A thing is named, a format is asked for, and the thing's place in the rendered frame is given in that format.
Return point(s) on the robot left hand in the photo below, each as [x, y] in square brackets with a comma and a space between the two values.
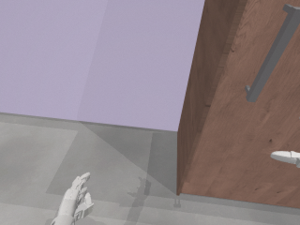
[70, 203]

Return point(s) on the robot right hand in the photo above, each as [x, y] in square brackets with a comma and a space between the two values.
[286, 156]

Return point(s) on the wardrobe door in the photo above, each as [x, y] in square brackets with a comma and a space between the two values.
[232, 159]

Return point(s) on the handle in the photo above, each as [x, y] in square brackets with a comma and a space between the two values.
[279, 45]

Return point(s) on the robot left forearm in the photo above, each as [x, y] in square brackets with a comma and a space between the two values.
[63, 220]

